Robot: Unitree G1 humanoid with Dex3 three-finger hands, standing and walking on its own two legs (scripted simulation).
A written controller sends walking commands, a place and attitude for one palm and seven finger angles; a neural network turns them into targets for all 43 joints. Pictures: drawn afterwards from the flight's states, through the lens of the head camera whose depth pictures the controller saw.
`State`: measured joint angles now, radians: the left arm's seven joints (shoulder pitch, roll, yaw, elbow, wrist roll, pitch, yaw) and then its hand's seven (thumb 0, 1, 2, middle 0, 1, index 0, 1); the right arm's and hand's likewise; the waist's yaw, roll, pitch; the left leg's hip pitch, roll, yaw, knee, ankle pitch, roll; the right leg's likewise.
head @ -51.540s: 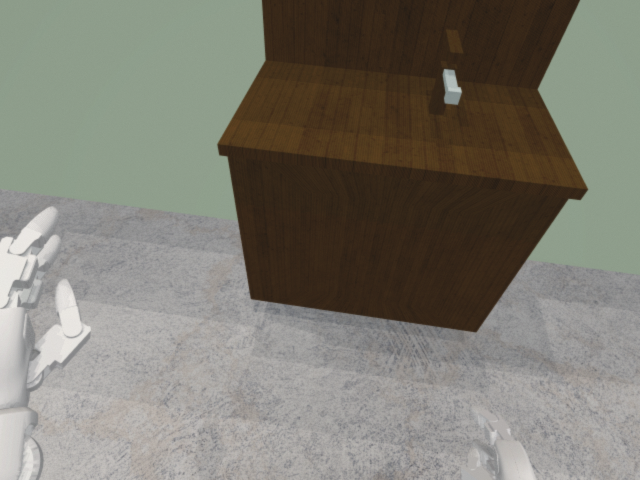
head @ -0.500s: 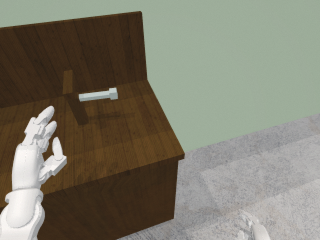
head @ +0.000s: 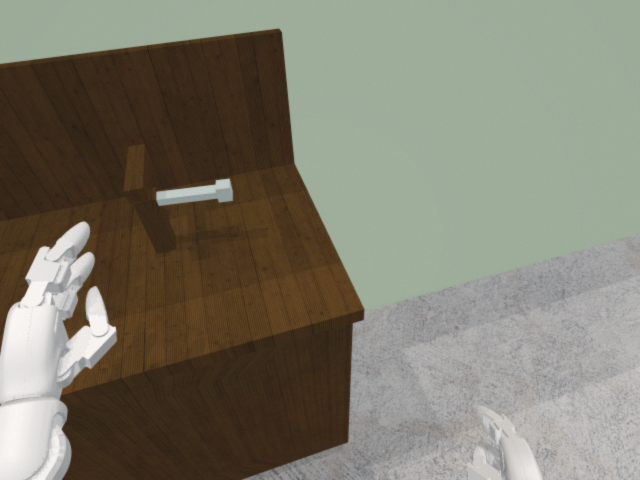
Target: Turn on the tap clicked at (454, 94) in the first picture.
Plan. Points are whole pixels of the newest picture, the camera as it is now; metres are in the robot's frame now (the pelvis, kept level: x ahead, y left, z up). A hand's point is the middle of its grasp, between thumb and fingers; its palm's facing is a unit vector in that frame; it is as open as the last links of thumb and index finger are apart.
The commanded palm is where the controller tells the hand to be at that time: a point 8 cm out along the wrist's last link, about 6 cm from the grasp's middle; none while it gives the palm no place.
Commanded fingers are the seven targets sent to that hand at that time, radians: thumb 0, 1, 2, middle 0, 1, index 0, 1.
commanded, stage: step back with the hand held close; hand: left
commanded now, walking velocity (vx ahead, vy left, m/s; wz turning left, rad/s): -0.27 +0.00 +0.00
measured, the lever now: (224, 190) +0.54 +0.24 +0.08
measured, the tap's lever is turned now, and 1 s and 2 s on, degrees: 82 82 82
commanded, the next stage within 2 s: stop stepping back and stand still in 1.14 s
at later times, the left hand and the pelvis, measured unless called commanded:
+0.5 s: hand (46, 386) +0.15 +0.27 +0.15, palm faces +0.37 -0.82 -0.43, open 7.4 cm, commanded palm +0.10 +0.30 +0.17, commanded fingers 0.00 0.90 0.90 -0.20 -0.30 -0.20 -0.30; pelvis -0.06 +0.03 -0.01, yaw +0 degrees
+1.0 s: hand out of the picture +0.06 +0.30 +0.13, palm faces +0.40 -0.83 -0.39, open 7.4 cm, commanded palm +0.02 +0.33 +0.17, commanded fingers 0.00 0.90 0.90 -0.20 -0.30 -0.20 -0.30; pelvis -0.13 +0.04 -0.01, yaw +2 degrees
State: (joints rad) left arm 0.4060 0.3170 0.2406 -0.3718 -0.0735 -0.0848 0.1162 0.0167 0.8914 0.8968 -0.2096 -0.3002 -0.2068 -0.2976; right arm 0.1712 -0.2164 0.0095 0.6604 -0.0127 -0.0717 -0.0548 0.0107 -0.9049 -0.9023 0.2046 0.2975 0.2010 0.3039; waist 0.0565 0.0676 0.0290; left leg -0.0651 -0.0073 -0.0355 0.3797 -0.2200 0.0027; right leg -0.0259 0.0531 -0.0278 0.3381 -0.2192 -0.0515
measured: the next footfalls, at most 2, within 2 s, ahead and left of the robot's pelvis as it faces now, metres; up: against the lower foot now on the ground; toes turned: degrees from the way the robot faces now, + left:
right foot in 0.84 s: -0.13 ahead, -0.07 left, +0.00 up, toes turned +9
left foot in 1.36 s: -0.17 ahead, +0.18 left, +0.00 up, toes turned +1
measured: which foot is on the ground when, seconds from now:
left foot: down 0.00-1.00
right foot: down 0.00-0.66, up 0.68-0.82, down 0.84-1.00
